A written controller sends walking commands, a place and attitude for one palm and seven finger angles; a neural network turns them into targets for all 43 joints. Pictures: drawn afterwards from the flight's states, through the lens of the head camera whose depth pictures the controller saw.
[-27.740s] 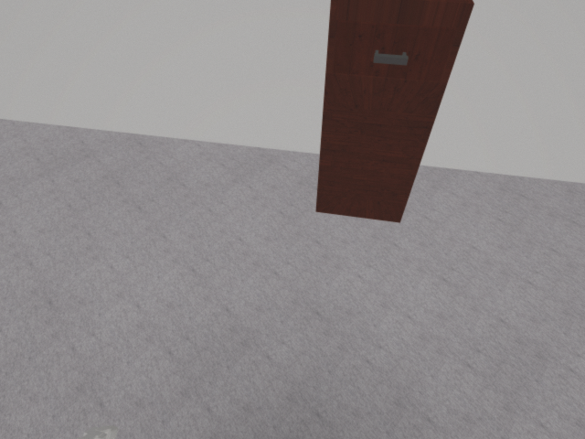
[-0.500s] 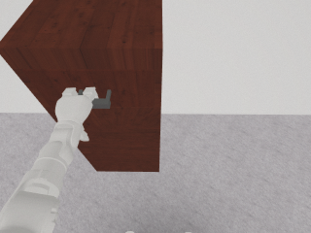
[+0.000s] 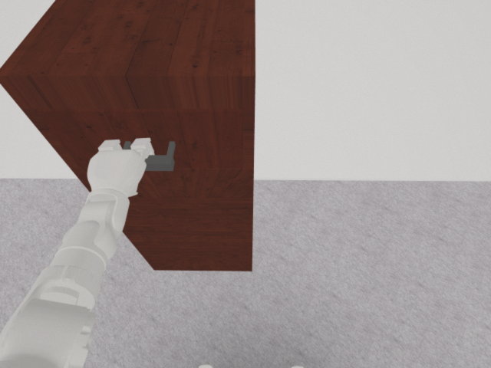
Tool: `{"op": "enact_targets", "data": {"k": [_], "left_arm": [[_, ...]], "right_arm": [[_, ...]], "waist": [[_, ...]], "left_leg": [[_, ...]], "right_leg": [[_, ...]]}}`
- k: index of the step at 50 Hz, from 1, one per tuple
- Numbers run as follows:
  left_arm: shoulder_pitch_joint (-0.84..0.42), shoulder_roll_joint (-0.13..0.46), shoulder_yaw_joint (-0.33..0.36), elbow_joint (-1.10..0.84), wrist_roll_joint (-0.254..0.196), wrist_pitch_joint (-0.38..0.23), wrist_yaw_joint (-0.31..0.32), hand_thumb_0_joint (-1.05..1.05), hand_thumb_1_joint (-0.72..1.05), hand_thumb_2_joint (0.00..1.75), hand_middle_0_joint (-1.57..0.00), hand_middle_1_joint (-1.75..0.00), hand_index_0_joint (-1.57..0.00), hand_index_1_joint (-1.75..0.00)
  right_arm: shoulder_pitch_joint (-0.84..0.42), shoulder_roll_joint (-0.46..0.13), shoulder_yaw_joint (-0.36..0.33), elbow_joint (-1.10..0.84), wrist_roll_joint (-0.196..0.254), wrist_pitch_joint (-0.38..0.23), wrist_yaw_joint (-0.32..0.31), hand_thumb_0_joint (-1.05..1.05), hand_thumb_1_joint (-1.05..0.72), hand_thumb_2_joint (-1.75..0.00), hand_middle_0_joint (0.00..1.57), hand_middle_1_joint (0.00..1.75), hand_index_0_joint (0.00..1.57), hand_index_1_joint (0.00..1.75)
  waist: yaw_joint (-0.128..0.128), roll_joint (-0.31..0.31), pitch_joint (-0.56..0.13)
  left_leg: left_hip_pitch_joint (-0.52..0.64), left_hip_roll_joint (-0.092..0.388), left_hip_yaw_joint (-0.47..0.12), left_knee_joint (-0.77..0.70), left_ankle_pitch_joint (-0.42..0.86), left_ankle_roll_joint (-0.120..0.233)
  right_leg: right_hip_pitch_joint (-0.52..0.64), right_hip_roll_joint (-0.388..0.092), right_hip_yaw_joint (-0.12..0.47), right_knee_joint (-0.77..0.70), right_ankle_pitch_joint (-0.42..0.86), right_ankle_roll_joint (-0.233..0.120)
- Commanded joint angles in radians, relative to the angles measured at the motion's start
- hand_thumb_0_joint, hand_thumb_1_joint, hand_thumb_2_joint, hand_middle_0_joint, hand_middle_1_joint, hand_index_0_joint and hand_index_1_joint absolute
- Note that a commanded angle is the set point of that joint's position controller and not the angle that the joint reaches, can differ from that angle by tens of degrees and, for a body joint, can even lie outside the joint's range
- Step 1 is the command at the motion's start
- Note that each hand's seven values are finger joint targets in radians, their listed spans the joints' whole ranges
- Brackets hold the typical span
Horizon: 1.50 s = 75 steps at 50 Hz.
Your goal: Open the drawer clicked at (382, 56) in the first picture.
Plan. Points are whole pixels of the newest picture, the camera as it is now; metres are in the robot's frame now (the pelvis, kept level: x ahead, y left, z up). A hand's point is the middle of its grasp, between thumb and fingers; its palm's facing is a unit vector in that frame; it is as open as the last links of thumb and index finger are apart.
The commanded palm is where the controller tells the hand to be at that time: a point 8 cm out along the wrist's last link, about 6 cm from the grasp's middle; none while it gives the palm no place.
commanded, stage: pull the drawer open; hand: left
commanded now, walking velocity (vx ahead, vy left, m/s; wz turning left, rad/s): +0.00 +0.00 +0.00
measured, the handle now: (147, 154) +0.48 +0.19 +0.04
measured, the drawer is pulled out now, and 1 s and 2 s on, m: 0.00 0.09 0.22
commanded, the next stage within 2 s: none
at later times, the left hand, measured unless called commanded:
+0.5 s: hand (125, 202) +0.39 +0.22 +0.01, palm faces -0.01 -0.05 -1.00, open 5.7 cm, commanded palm +0.36 +0.21 +0.07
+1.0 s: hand (118, 233) +0.33 +0.22 +0.01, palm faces -0.01 -0.07 -1.00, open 5.6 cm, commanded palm +0.30 +0.22 +0.07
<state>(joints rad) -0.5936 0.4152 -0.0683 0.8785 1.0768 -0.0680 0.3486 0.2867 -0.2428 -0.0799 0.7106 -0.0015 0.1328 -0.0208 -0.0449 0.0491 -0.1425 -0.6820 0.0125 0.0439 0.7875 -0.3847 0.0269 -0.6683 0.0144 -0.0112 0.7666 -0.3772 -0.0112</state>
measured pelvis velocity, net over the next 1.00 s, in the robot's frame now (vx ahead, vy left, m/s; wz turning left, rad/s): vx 0.01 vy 0.00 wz -0.01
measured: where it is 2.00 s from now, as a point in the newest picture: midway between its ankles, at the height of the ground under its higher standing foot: outside the picture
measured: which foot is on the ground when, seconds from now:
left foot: down 0.00-1.00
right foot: down 0.00-1.00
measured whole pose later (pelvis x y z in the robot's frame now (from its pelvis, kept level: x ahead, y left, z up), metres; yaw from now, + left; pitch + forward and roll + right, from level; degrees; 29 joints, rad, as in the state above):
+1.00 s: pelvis +0.01 +0.00 +0.01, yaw +0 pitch +11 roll +0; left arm -0.10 0.37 -0.08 0.36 1.04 0.00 0.32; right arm 0.17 -0.23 -0.05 0.63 -0.01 0.12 -0.01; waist 0.02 0.05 -0.13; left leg -0.54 0.01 0.05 0.73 -0.39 0.02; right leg -0.54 0.02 0.00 0.73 -0.39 -0.02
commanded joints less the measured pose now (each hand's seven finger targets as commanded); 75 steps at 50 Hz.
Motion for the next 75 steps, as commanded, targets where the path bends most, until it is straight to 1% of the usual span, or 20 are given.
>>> {"op": "enact_targets", "data": {"k": [1, 8, 9, 13, 18, 24, 28, 31, 34, 38, 39, 47, 51, 53, 56, 61, 63, 66, 68, 75], "left_arm": [[-0.438, 0.183, 0.043, -0.188, 0.014, -0.016, 0.043, 0.00, 0.90, 0.90, -0.40, -1.35, -0.40, -1.35], [-0.312, 0.193, 0.077, -0.217, -0.005, -0.018, 0.038, 0.00, 0.90, 0.90, -0.40, -1.35, -0.40, -1.35], [-0.280, 0.164, 0.057, -0.234, -0.010, -0.020, 0.034, 0.00, 0.90, 0.90, -0.40, -1.35, -0.40, -1.35], [-0.222, 0.186, 0.076, -0.258, -0.016, -0.019, 0.027, 0.00, 0.90, 0.90, -0.40, -1.35, -0.40, -1.35], [-0.123, 0.139, 0.053, -0.359, -0.016, -0.009, 0.037, 0.00, 0.90, 0.90, -0.40, -1.35, -0.40, -1.35], [-0.034, 0.088, 0.017, -0.475, -0.026, 0.028, 0.041, 0.00, 0.90, 0.90, -0.40, -1.35, -0.40, -1.35], [-0.040, 0.128, 0.040, -0.484, -0.016, 0.049, 0.038, 0.00, 0.90, 0.90, -0.40, -1.35, -0.40, -1.35], [-0.033, 0.094, 0.007, -0.502, -0.013, 0.060, 0.032, 0.00, 0.90, 0.90, -0.40, -1.35, -0.40, -1.35], [0.046, 0.117, 0.037, -0.512, -0.016, 0.067, 0.019, 0.00, 0.90, 0.90, -0.40, -1.35, -0.40, -1.35], [0.134, 0.123, 0.052, -0.574, -0.026, 0.063, 0.004, 0.00, 0.90, 0.90, -0.40, -1.35, -0.40, -1.35], [0.166, 0.088, 0.027, -0.604, -0.032, 0.062, 0.000, 0.00, 0.90, 0.90, -0.40, -1.35, -0.40, -1.35], [0.329, 0.125, 0.082, -0.732, -0.033, 0.055, 0.010, 0.00, 0.90, 0.90, -0.40, -1.35, -0.40, -1.35], [0.370, 0.116, 0.076, -0.776, -0.036, 0.059, 0.019, 0.00, 0.90, 0.90, -0.40, -1.35, -0.40, -1.35], [0.405, 0.143, 0.105, -0.810, -0.034, 0.058, 0.027, 0.00, 0.90, 0.90, -0.40, -1.35, -0.40, -1.35], [0.478, 0.116, 0.093, -0.834, -0.040, 0.062, 0.033, 0.00, 0.90, 0.90, -0.40, -1.35, -0.40, -1.35], [0.463, 0.101, 0.070, -0.859, -0.031, 0.063, 0.039, 0.00, 0.90, 0.90, -0.40, -1.35, -0.40, -1.35], [0.478, 0.137, 0.104, -0.869, -0.030, 0.063, 0.040, 0.00, 0.90, 0.90, -0.40, -1.35, -0.40, -1.35], [0.516, 0.093, 0.068, -0.890, -0.037, 0.061, 0.035, 0.00, 0.90, 0.90, -0.40, -1.35, -0.40, -1.35], [0.532, 0.144, 0.115, -0.894, -0.037, 0.059, 0.033, 0.00, 0.90, 0.90, -0.40, -1.35, -0.40, -1.35], [0.717, 0.114, 0.117, -1.006, -0.048, 0.035, 0.038, 0.00, 0.90, 0.90, -0.40, -1.35, -0.40, -1.35]], "right_arm": [[0.067, -0.149, -0.045, -0.076, 0.001, -0.028, -0.017, 0.00, -0.90, -0.90, 0.20, 0.30, 0.20, 0.30], [0.052, -0.146, -0.045, -0.094, 0.000, -0.024, -0.013, 0.00, -0.90, -0.90, 0.20, 0.30, 0.20, 0.30], [0.045, -0.142, -0.044, -0.101, 0.001, -0.024, -0.012, 0.00, -0.90, -0.90, 0.20, 0.30, 0.20, 0.30], [0.020, -0.148, -0.040, -0.112, 0.007, -0.023, -0.014, 0.00, -0.90, -0.90, 0.20, 0.30, 0.20, 0.30], [-0.003, -0.140, -0.043, -0.136, 0.007, -0.026, -0.007, 0.00, -0.90, -0.90, 0.20, 0.30, 0.20, 0.30], [-0.044, -0.133, -0.038, -0.154, 0.008, -0.027, -0.004, 0.00, -0.90, -0.90, 0.20, 0.30, 0.20, 0.30], [-0.062, -0.138, -0.030, -0.151, 0.007, -0.028, -0.013, 0.00, -0.90, -0.90, 0.20, 0.30, 0.20, 0.30], [-0.079, -0.129, -0.025, -0.157, 0.006, -0.032, -0.013, 0.00, -0.90, -0.90, 0.20, 0.30, 0.20, 0.30], [-0.093, -0.126, -0.022, -0.166, 0.004, -0.030, -0.018, 0.00, -0.90, -0.90, 0.20, 0.30, 0.20, 0.30], [-0.120, -0.125, -0.018, -0.181, 0.003, -0.032, -0.014, 0.00, -0.90, -0.90, 0.20, 0.30, 0.20, 0.30], [-0.128, -0.118, -0.016, -0.192, 0.003, -0.034, -0.012, 0.00, -0.90, -0.90, 0.20, 0.30, 0.20, 0.30], [-0.164, -0.113, -0.011, -0.211, -0.005, -0.049, -0.006, 0.00, -0.90, -0.90, 0.20, 0.30, 0.20, 0.30], [-0.181, -0.112, -0.005, -0.207, -0.007, -0.056, -0.006, 0.00, -0.90, -0.90, 0.20, 0.30, 0.20, 0.30], [-0.186, -0.113, -0.008, -0.209, -0.011, -0.061, -0.008, 0.00, -0.90, -0.90, 0.20, 0.30, 0.20, 0.30], [-0.202, -0.106, -0.004, -0.212, -0.010, -0.067, -0.005, 0.00, -0.90, -0.90, 0.20, 0.30, 0.20, 0.30], [-0.220, -0.101, 0.000, -0.209, -0.014, -0.076, -0.010, 0.00, -0.90, -0.90, 0.20, 0.30, 0.20, 0.30], [-0.227, -0.106, 0.002, -0.208, -0.017, -0.077, -0.013, 0.00, -0.90, -0.90, 0.20, 0.30, 0.20, 0.30], [-0.237, -0.096, 0.005, -0.214, -0.015, -0.083, -0.012, 0.00, -0.90, -0.90, 0.20, 0.30, 0.20, 0.30], [-0.244, -0.103, 0.007, -0.212, -0.019, -0.084, -0.016, 0.00, -0.90, -0.90, 0.20, 0.30, 0.20, 0.30], [-0.272, -0.089, 0.010, -0.235, -0.022, -0.097, -0.004, 0.00, -0.90, -0.90, 0.20, 0.30, 0.20, 0.30]], "waist": [[-0.035, -0.016, -0.351], [0.003, -0.023, -0.405], [0.007, -0.014, -0.406], [0.011, -0.038, -0.342], [0.029, -0.011, -0.359], [0.023, -0.015, -0.330], [0.025, -0.033, -0.292], [0.028, -0.014, -0.280], [0.043, -0.052, -0.306], [0.058, -0.040, -0.300], [0.061, -0.022, -0.300], [0.081, -0.026, -0.284], [0.072, -0.032, -0.252], [0.082, -0.033, -0.270], [0.085, -0.037, -0.245], [0.077, -0.028, -0.207], [0.089, -0.038, -0.220], [0.086, -0.044, -0.209], [0.097, -0.051, -0.214], [0.114, -0.027, -0.206]], "left_leg": [[0.274, -0.023, -0.027, -0.052, 0.376, 0.009], [0.288, -0.025, -0.021, -0.053, 0.437, 0.010], [0.292, -0.024, -0.018, -0.057, 0.454, 0.010], [0.271, -0.021, -0.018, -0.075, 0.419, 0.011], [0.322, -0.014, -0.021, -0.081, 0.481, 0.007], [0.353, -0.009, -0.026, -0.086, 0.497, 0.004], [0.338, -0.014, -0.027, -0.102, 0.435, 0.003], [0.350, -0.017, -0.024, -0.105, 0.426, 0.003], [0.349, -0.022, -0.018, -0.098, 0.457, 0.006], [0.357, -0.019, -0.021, -0.097, 0.517, 0.002], [0.364, -0.019, -0.019, -0.098, 0.518, 0.003], [0.360, -0.020, -0.018, -0.097, 0.505, 0.000], [0.347, -0.024, -0.014, -0.096, 0.474, 0.000], [0.350, -0.023, -0.015, -0.097, 0.480, -0.002], [0.345, -0.026, -0.012, -0.100, 0.450, -0.002], [0.344, -0.030, -0.013, -0.106, 0.373, -0.002], [0.339, -0.032, -0.013, -0.109, 0.366, -0.002], [0.344, -0.033, -0.012, -0.109, 0.353, 0.000], [0.335, -0.035, -0.013, -0.112, 0.351, -0.002], [0.340, -0.034, -0.009, -0.103, 0.384, -0.006]], "right_leg": [[0.105, 0.041, -0.005, -0.082, 0.333, -0.032], [0.180, 0.042, -0.002, -0.077, 0.396, -0.035], [0.185, 0.041, -0.002, -0.077, 0.415, -0.033], [0.188, 0.040, -0.002, -0.092, 0.386, -0.034], [0.190, 0.043, -0.010, -0.090, 0.388, -0.038], [0.183, 0.041, -0.017, -0.096, 0.382, -0.032], [0.191, 0.038, -0.015, -0.106, 0.352, -0.035], [0.183, 0.037, -0.017, -0.109, 0.345, -0.036], [0.231, 0.034, -0.009, -0.108, 0.397, -0.032], [0.253, 0.033, -0.007, -0.103, 0.435, -0.033], [0.246, 0.031, -0.008, -0.103, 0.433, -0.030], [0.263, 0.032, -0.003, -0.098, 0.441, -0.032], [0.258, 0.029, 0.001, -0.101, 0.452, -0.028], [0.278, 0.028, 0.008, -0.099, 0.455, -0.030], [0.270, 0.027, 0.004, -0.101, 0.443, -0.028], [0.235, 0.027, 0.003, -0.110, 0.365, -0.030], [0.260, 0.025, 0.012, -0.112, 0.373, -0.031], [0.248, 0.023, 0.006, -0.114, 0.364, -0.028], [0.273, 0.023, 0.020, -0.115, 0.381, -0.030], [0.275, 0.021, 0.026, -0.102, 0.423, -0.030]]}}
